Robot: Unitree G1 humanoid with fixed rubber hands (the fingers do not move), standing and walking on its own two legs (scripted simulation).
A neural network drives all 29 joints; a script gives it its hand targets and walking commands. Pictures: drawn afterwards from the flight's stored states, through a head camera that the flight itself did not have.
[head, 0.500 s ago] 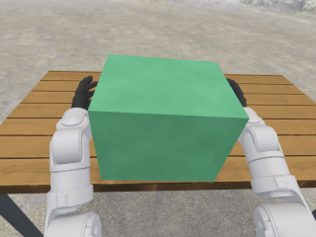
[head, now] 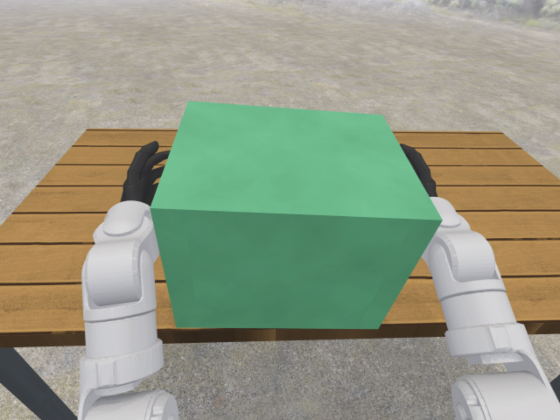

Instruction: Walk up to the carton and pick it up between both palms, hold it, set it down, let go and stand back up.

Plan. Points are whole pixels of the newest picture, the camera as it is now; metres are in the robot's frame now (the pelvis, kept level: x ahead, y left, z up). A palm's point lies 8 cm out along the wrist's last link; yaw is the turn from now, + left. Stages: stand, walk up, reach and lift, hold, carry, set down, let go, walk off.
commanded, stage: hold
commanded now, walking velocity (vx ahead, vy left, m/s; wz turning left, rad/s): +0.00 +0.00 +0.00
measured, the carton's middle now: (284, 216) +0.34 +0.01 +0.18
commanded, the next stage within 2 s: set down in 0.74 s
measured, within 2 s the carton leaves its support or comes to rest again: neither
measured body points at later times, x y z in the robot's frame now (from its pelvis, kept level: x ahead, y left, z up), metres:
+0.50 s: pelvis -0.01 +0.00 +0.00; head -0.06 +0.03 +0.45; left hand +0.35 +0.19 +0.21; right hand +0.36 -0.17 +0.20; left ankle +0.07 +0.08 -0.75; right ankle -0.04 -0.10 -0.75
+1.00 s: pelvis +0.00 +0.00 +0.00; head -0.04 +0.02 +0.45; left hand +0.34 +0.20 +0.20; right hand +0.37 -0.17 +0.18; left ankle +0.06 +0.08 -0.75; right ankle -0.04 -0.10 -0.75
